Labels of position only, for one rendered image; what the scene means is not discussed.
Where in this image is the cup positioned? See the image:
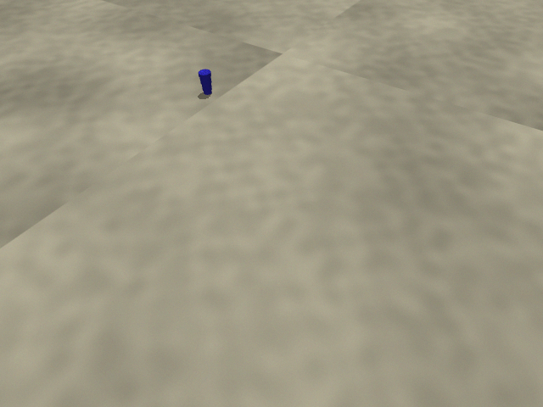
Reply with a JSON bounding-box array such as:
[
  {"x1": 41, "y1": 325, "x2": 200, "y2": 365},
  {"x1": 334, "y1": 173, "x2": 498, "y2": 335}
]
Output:
[{"x1": 199, "y1": 70, "x2": 212, "y2": 95}]

